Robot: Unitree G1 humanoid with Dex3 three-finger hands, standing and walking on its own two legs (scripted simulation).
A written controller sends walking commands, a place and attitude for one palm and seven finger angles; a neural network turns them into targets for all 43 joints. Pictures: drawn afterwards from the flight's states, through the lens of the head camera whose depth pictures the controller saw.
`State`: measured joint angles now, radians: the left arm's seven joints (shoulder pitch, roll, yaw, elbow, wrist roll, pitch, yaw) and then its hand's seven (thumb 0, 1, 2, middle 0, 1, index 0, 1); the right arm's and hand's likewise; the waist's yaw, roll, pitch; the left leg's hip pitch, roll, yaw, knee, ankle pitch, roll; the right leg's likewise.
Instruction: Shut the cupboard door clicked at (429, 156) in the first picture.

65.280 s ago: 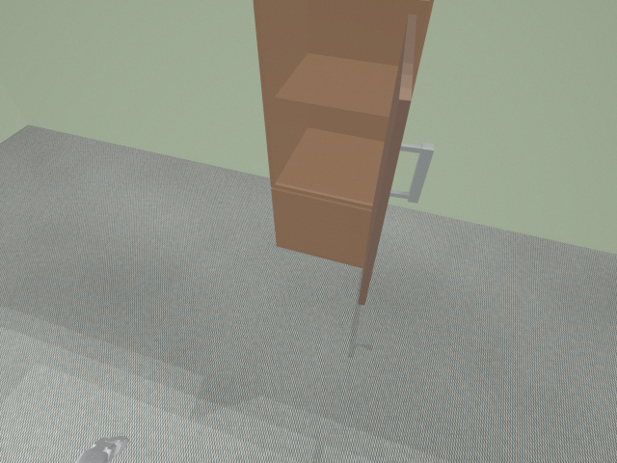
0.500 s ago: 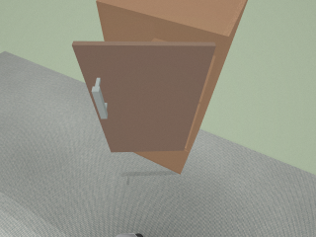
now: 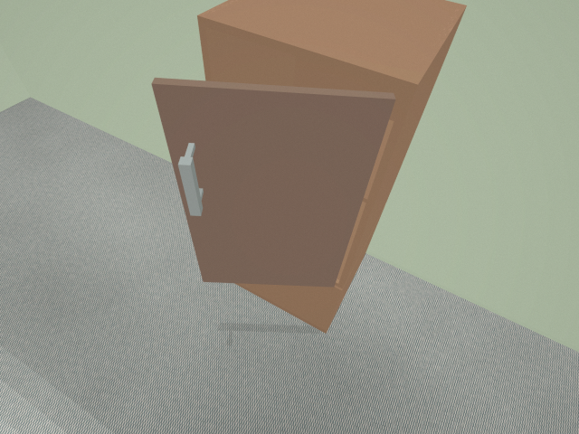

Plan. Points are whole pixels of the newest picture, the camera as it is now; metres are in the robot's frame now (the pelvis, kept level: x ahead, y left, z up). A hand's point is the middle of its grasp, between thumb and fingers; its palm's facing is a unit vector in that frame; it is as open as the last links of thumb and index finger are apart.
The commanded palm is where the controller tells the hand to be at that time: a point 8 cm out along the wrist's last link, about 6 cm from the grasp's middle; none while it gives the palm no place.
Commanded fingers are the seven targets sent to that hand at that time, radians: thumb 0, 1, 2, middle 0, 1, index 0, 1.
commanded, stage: come to a stop and stand still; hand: left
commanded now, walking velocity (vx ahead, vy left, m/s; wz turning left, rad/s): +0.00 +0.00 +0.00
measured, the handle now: (193, 180) +0.51 +0.21 +0.02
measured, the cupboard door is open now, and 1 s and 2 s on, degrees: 28 28 28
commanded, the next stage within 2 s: look again from close up in 0.10 s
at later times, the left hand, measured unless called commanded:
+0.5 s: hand out of the picture -0.02 +0.19 -0.18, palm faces +0.01 -0.97 -0.23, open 7.4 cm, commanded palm none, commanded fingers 0.00 0.90 0.90 -0.20 -0.30 -0.20 -0.30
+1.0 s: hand out of the picture -0.10 +0.17 -0.18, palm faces +0.07 -0.99 -0.14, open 7.4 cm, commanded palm none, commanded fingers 0.00 0.90 0.90 -0.20 -0.30 -0.20 -0.30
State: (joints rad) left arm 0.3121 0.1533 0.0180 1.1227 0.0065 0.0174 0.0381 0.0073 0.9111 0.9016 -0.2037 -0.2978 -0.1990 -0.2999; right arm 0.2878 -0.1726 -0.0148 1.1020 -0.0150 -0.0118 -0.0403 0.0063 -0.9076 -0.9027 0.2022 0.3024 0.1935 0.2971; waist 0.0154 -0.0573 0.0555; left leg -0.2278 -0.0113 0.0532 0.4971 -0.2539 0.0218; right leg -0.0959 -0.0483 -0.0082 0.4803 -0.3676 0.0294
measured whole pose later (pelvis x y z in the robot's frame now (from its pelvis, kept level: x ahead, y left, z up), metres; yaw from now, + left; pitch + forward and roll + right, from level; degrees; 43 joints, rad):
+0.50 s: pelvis -0.05 +0.01 +0.00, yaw +0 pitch -3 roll +0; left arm 0.30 0.18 -0.01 1.04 0.02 0.00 0.05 0.01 0.91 0.90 -0.20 -0.30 -0.20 -0.30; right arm 0.25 -0.17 -0.01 1.02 -0.02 0.01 -0.01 0.01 -0.92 -0.90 0.20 0.30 0.20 0.30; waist -0.01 0.00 0.02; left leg -0.28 0.00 0.05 0.55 -0.22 0.03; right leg -0.15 -0.04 0.00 0.54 -0.34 0.03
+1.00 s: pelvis -0.05 +0.01 +0.00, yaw +1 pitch -1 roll -1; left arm 0.42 0.17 0.01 1.07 0.02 0.00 0.02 0.01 0.91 0.90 -0.20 -0.30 -0.20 -0.30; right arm 0.33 -0.15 -0.02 1.08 -0.02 0.02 0.00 0.01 -0.91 -0.90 0.20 0.30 0.20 0.30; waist 0.01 -0.04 0.00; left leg -0.35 -0.01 0.02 0.58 -0.29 0.04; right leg -0.20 -0.03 -0.03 0.54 -0.37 0.00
